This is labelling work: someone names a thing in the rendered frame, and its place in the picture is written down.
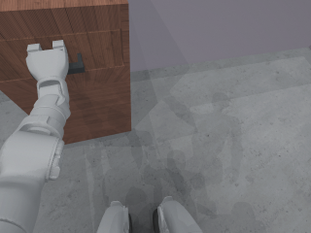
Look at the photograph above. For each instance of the left robot upper arm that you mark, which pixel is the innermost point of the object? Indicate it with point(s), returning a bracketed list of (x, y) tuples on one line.
[(30, 161)]

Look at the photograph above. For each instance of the left robot forearm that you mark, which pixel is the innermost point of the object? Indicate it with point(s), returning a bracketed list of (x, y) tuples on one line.
[(49, 113)]

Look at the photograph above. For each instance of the robot left hand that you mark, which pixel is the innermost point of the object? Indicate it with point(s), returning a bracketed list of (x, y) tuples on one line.
[(48, 63)]

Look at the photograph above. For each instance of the robot thigh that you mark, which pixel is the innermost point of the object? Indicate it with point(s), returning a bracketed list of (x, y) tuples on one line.
[(173, 216), (115, 220)]

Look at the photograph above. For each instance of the drawer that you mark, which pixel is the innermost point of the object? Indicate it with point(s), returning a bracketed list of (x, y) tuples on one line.
[(99, 49)]

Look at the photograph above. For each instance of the robot right thigh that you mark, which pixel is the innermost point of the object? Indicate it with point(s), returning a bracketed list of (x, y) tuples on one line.
[(173, 216)]

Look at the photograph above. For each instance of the robot left thigh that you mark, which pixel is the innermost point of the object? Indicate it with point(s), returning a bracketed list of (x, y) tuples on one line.
[(115, 220)]

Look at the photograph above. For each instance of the handle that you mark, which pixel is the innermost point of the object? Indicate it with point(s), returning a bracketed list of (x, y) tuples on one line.
[(75, 67)]

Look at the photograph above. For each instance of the cabinet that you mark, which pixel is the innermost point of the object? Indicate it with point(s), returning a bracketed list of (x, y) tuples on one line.
[(99, 99)]

